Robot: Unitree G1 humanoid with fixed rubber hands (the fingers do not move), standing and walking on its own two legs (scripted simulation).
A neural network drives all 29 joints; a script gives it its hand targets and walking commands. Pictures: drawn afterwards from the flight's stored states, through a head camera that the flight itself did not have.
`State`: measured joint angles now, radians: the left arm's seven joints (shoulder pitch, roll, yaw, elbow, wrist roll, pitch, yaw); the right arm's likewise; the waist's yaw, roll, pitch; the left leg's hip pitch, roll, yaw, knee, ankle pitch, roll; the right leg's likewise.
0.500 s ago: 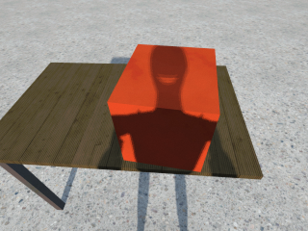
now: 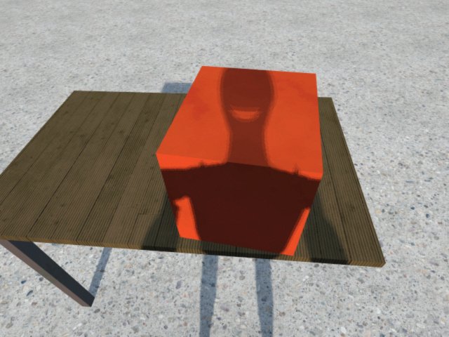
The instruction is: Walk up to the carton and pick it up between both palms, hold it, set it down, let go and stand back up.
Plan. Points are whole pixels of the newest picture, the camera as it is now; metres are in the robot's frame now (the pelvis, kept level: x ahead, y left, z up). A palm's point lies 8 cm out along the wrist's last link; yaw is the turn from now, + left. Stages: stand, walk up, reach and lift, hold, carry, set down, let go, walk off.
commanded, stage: stand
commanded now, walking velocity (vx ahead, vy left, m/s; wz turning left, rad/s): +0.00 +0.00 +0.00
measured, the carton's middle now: (246, 157) +0.49 -0.03 +0.04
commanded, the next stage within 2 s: none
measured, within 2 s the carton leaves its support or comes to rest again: neither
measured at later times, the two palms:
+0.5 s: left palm out of the picture +0.01 +0.26 -0.12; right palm out of the picture +0.01 -0.25 -0.14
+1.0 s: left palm out of the picture +0.02 +0.25 -0.13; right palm out of the picture +0.02 -0.24 -0.14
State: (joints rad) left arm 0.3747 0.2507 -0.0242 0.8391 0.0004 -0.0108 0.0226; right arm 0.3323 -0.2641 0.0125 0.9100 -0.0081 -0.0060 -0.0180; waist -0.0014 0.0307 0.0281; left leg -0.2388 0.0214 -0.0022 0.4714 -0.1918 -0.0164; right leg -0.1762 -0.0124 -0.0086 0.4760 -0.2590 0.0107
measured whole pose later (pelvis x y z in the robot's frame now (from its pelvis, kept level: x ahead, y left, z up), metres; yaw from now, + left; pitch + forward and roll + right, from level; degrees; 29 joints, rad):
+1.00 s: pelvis +0.01 +0.00 +0.00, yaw +0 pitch -2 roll +0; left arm 0.36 0.21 -0.02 0.95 0.00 -0.01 0.03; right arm 0.33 -0.23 0.01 0.98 -0.01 0.00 -0.03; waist 0.00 0.03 0.03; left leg -0.22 0.02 0.01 0.45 -0.20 -0.01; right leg -0.16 -0.02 0.00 0.45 -0.27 0.02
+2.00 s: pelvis +0.02 +0.01 +0.00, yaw +0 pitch -2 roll +0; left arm 0.35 0.19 -0.02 1.01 0.00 -0.01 0.04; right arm 0.33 -0.20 0.01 1.01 0.00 -0.01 -0.04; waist 0.00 0.02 0.04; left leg -0.20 0.01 0.01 0.44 -0.21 -0.01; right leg -0.13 -0.02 0.00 0.43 -0.27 0.02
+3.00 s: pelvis +0.02 +0.01 +0.00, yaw -1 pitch -2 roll +0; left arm 0.35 0.17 -0.02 1.05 0.00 -0.01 0.04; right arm 0.33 -0.19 0.01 1.06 0.00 -0.01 -0.04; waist 0.00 0.02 0.04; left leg -0.20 0.01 0.02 0.44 -0.21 0.00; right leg -0.14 -0.02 0.01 0.43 -0.27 0.03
